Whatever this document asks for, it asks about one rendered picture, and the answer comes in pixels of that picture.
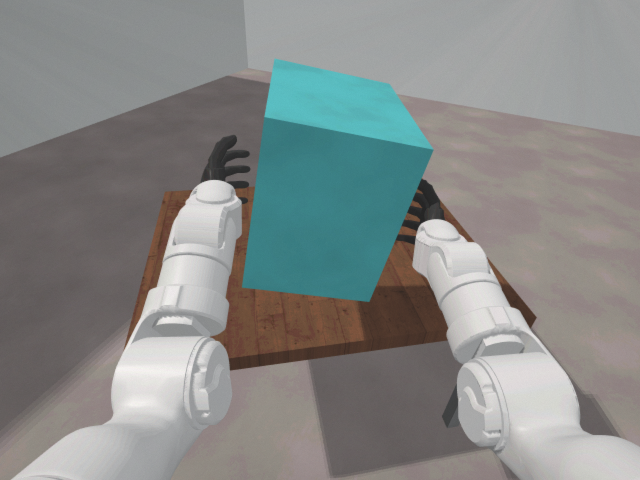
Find carton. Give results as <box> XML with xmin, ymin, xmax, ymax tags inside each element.
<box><xmin>242</xmin><ymin>59</ymin><xmax>434</xmax><ymax>302</ymax></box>

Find left robot forearm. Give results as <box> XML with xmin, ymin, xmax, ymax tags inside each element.
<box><xmin>111</xmin><ymin>180</ymin><xmax>242</xmax><ymax>409</ymax></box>

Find robot left hand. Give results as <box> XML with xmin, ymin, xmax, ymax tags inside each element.
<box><xmin>200</xmin><ymin>135</ymin><xmax>250</xmax><ymax>204</ymax></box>

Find robot right upper arm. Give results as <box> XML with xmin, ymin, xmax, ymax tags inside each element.
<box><xmin>457</xmin><ymin>352</ymin><xmax>640</xmax><ymax>480</ymax></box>

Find table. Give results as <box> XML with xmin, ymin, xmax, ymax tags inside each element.
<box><xmin>123</xmin><ymin>187</ymin><xmax>537</xmax><ymax>428</ymax></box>

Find robot left upper arm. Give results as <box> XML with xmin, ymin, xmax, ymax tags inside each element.
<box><xmin>11</xmin><ymin>336</ymin><xmax>232</xmax><ymax>480</ymax></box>

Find robot right hand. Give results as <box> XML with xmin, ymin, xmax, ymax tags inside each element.
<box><xmin>396</xmin><ymin>179</ymin><xmax>445</xmax><ymax>245</ymax></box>

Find right robot forearm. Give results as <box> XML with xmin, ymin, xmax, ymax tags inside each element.
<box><xmin>412</xmin><ymin>219</ymin><xmax>580</xmax><ymax>422</ymax></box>

